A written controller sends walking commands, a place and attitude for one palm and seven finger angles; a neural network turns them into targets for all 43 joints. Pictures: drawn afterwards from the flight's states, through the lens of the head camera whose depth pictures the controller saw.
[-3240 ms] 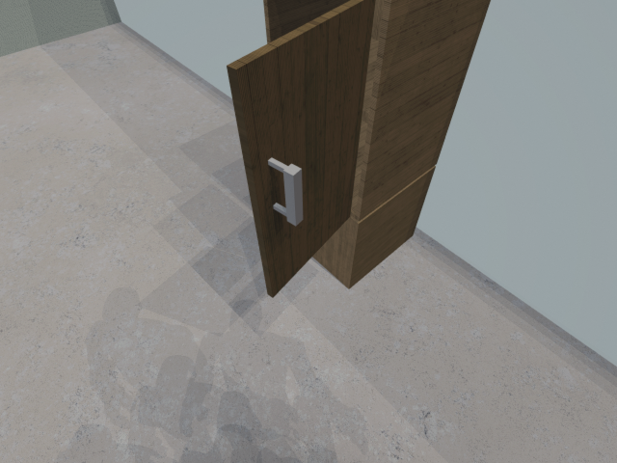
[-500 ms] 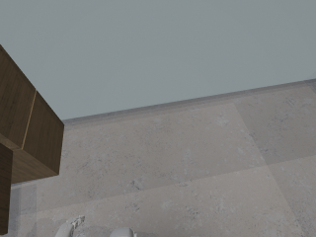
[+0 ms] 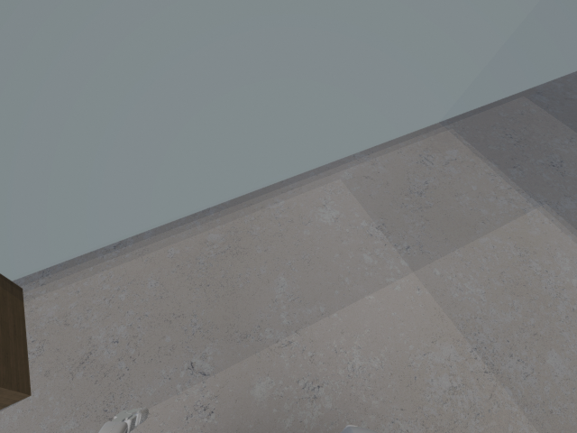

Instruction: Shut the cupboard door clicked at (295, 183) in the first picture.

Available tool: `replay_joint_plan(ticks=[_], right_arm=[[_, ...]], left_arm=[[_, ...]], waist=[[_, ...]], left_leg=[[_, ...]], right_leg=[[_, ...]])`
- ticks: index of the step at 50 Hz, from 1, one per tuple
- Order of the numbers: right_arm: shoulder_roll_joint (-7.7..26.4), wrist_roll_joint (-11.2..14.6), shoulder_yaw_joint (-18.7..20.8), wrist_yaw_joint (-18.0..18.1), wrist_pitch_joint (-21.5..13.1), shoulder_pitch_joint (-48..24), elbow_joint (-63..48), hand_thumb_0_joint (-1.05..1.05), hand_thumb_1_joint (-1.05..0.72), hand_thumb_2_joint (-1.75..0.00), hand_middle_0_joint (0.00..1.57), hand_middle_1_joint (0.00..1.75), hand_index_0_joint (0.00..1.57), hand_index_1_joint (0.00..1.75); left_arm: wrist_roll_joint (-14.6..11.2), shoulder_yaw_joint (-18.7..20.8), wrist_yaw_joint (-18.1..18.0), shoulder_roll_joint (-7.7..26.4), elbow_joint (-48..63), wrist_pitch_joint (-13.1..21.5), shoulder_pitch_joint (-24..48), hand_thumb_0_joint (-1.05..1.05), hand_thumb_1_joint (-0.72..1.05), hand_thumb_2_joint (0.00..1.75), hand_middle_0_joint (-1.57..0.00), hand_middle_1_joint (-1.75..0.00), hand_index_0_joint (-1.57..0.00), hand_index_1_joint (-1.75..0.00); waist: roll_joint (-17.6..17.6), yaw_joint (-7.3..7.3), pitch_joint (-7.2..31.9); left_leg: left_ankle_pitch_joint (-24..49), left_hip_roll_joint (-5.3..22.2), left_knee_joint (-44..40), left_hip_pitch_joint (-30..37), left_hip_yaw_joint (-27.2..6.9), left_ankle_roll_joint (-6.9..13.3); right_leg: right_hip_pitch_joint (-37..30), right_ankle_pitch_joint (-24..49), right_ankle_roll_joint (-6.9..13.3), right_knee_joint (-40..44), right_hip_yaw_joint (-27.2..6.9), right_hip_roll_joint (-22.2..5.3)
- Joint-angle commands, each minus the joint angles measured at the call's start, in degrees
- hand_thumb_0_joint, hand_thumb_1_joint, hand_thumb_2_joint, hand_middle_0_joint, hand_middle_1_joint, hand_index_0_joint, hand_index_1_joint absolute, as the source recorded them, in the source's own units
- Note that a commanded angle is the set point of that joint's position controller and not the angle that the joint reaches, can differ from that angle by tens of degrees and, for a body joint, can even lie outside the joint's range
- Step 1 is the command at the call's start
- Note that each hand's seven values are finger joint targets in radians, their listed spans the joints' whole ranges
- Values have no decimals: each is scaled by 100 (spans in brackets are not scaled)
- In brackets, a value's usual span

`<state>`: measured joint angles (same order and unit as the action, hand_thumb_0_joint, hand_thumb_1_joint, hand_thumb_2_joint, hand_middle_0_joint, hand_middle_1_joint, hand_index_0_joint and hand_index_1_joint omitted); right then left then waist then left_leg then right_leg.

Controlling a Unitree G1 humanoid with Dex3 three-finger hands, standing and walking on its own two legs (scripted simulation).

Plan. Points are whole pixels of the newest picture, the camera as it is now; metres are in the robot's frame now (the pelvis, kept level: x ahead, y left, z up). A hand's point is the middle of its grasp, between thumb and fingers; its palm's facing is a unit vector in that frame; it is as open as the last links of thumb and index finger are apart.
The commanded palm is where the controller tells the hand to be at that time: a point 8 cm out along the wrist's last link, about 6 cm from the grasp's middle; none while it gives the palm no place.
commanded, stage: walk around to get in front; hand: left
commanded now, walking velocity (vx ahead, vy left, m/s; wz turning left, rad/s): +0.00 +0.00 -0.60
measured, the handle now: out of the picture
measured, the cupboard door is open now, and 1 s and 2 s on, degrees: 100 100 100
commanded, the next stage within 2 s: walk to a spot facing it in 1.98 s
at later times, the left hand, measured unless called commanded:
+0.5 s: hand (196, 400) +0.18 +0.16 -0.17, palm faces -0.25 -0.95 -0.19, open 7.4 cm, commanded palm none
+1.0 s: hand (249, 364) +0.24 +0.09 -0.18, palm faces -0.54 -0.82 -0.18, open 7.4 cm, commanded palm none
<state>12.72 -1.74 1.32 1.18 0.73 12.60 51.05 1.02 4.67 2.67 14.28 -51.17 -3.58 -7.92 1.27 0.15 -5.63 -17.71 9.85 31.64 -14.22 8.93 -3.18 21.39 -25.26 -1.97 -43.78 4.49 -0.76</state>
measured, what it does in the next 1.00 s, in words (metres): walks ahead, turning right: right foot, then left foot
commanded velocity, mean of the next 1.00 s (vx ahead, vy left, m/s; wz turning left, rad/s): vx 0.14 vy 0.00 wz -0.60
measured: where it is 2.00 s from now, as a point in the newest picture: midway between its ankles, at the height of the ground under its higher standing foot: (421, 372)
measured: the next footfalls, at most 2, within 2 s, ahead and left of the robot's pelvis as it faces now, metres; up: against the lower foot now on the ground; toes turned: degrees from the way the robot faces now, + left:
right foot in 0.04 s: +0.04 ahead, -0.13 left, +0.00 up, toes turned -5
left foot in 0.36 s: +0.10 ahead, +0.10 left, +0.00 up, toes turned -9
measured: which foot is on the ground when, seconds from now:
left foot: down 0.00-0.04, up 0.06-0.34, down 0.36-0.66, up 0.68-0.94, down 0.96-1.00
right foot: up 0.00-0.02, down 0.04-0.34, up 0.36-0.64, down 0.66-0.96, up 0.98-1.00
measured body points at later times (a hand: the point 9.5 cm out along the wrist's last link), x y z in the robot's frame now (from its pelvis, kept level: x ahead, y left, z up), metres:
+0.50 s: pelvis +0.03 -0.01 +0.00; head +0.09 +0.00 +0.45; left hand +0.19 +0.21 -0.15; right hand +0.03 -0.27 -0.13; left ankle +0.06 +0.11 -0.74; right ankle -0.04 -0.12 -0.66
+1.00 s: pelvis +0.11 -0.07 -0.01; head +0.15 -0.08 +0.44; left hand +0.27 +0.13 -0.17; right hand +0.05 -0.35 -0.13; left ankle +0.20 +0.02 -0.74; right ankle -0.02 -0.14 -0.72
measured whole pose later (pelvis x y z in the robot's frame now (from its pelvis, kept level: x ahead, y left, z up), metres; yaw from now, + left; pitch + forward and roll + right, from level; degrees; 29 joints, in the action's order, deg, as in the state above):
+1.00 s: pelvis +0.11 -0.07 -0.01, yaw -36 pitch +2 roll -1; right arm 13.7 -1.6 2.1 0.0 -3.0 10.0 49.7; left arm 1.0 4.2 2.2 12.9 -56.6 -1.3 -16.9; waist -1.7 0.8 -2.3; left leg -15.3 3.9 33.4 -20.0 5.6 -1.3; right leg 16.1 -26.7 0.7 -41.8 -5.3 2.0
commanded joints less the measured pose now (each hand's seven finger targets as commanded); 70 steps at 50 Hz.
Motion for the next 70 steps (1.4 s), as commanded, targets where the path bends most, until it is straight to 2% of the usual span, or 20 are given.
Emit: replay_joint_plan(ticks=[1,2,3,15,18,26,31,33,34,39,46,48,49,55,61,65,66,67,68,70], right_arm=[[923,104,390,29,2,59,-440,0,-90,-90,20,30,20,30],[637,126,276,27,35,-373,-733,0,-90,-90,20,30,20,30],[687,118,259,50,77,-417,-757,0,-90,-90,20,30,20,30],[529,163,264,89,-3,217,-258,0,-90,-90,20,30,20,30],[1592,1,414,151,-105,721,-312,0,-90,-90,20,30,20,30],[1155,-40,344,136,-118,503,-220,0,-90,-90,20,30,20,30],[1233,12,418,36,-23,249,-249,0,-90,-90,20,30,20,30],[610,81,252,-51,6,-564,-770,0,-90,-90,20,30,20,30],[738,93,243,-56,13,-708,-864,0,-90,-90,20,30,20,30],[585,38,302,-180,-77,-524,-480,0,-90,-90,20,30,20,30],[608,69,296,-106,-333,205,-253,0,-90,-90,20,30,20,30],[1623,-81,526,19,-410,1582,88,0,-90,-90,20,30,20,30],[1733,-92,473,82,-394,1863,74,0,-90,-90,20,30,20,30],[768,-32,175,68,-563,1129,110,0,-90,-90,20,30,20,30],[752,-67,194,9,-472,1419,390,0,-90,-90,20,30,20,30],[902,-27,215,-12,-405,1070,411,0,-90,-90,20,30,20,30],[793,53,184,-64,-424,886,329,0,-90,-90,20,30,20,30],[375,178,103,-81,-437,777,59,0,-90,-90,20,30,20,30],[499,166,159,-62,-415,266,-117,0,-90,-90,20,30,20,30],[508,91,220,-42,-400,180,51,0,-90,-90,20,30,20,30]], left_arm=[[86,233,-108,1114,202,254,-748,0,90,90,-20,-30,-20,-30],[31,321,-199,1602,91,261,-1082,0,90,90,-20,-30,-20,-30],[-12,317,-242,1619,126,219,-1134,0,90,90,-20,-30,-20,-30],[9,226,-323,997,341,185,31,0,90,90,-20,-30,-20,-30],[-36,80,-197,511,639,171,32,0,90,90,-20,-30,-20,-30],[4,51,0,221,501,122,368,0,90,90,-20,-30,-20,-30],[27,121,-14,499,262,202,-337,0,90,90,-20,-30,-20,-30],[35,346,-161,1564,8,276,-1215,0,90,90,-20,-30,-20,-30],[-15,344,-225,1644,42,287,-1271,0,90,90,-20,-30,-20,-30],[43,200,-252,1003,144,484,-419,0,90,90,-20,-30,-20,-30],[12,236,-146,983,38,490,-262,0,90,90,-20,-30,-20,-30],[-41,59,-47,236,268,463,-170,0,90,90,-20,-30,-20,-30],[-14,85,-9,356,561,506,275,0,90,90,-20,-30,-20,-30],[74,-7,178,-22,197,411,233,0,90,90,-20,-30,-20,-30],[70,-87,177,-109,342,364,980,0,90,90,-20,-30,-20,-30],[77,33,107,234,-10,441,-159,0,90,90,-20,-30,-20,-30],[98,156,37,661,-330,517,-1193,0,90,90,-20,-30,-20,-30],[88,378,-85,1413,-527,568,-2139,0,90,90,-20,-30,-20,-30],[-79,366,-174,1555,-533,517,-2024,0,90,90,-20,-30,-20,-30],[-62,186,-265,950,-264,558,-989,0,90,90,-20,-30,-20,-30]], waist=[[-818,286,1014],[-2071,566,928],[-1273,595,831],[-870,-213,919],[1567,-365,897],[1107,-267,911],[650,108,1002],[-2078,771,733],[-1554,779,652],[-1046,128,492],[-772,-270,584],[1925,-863,998],[1292,-924,780],[917,-232,493],[828,-393,192],[468,343,709],[-205,835,1218],[-1852,1159,1930],[-1264,1068,1498],[-1081,483,847]], left_leg=[[455,176,1426,-1092,281,1],[-2158,-503,2659,-2001,-34,-161],[-1972,-416,3125,-2001,-688,-80],[212,-811,-73,111,-636,-72],[980,2011,-1718,868,-3317,1238],[3625,903,-764,1032,-615,884],[1037,765,120,-62,-111,359],[-2357,-458,2674,-2622,101,-152],[-1984,-305,3157,-2787,-634,-76],[-476,-374,2363,-1821,-616,-167],[355,-823,-383,609,-256,-102],[-1505,1421,-1590,2333,-3035,632],[-2170,2230,-2238,1821,-3946,1159],[2365,950,-1609,1486,-657,691],[2086,957,-1689,997,74,690],[3204,805,-18,478,496,482],[2878,483,1391,-661,715,263],[-1271,-486,3630,-2459,704,-42],[-1836,-404,4492,-2946,-387,48],[-689,93,4444,-2816,-884,33]], right_leg=[[-2261,2671,604,2322,-1427,-1135],[-2201,4273,1288,2506,-2831,-2248],[-1844,4041,1583,2385,-2814,-2246],[-507,2856,932,1769,-2293,-847],[1140,-1080,62,-1161,-693,333],[486,-265,-70,-685,28,4],[-1543,910,214,1726,237,92],[-2582,934,1350,3041,-3230,-2234],[-2135,-85,1688,3140,-3412,-2332],[-1172,915,1299,2913,-2039,-1250],[-91,406,984,2168,-2051,-722],[1885,-871,335,-775,-667,542],[2169,-917,320,-1851,-700,164],[2073,865,144,-2118,-263,-429],[1023,1187,261,-57,325,-244],[-1360,1215,573,945,565,185],[-3129,999,843,1168,6,-183],[-4461,902,1556,1979,-2923,-2104],[-3711,1253,1864,2784,-3779,-2600],[-2287,1173,1633,2873,-2709,-2144]])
